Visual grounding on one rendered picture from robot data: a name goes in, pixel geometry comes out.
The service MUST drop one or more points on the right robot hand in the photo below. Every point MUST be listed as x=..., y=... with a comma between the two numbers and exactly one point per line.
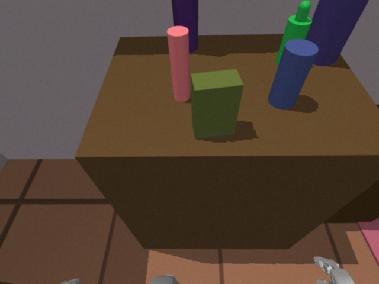
x=332, y=269

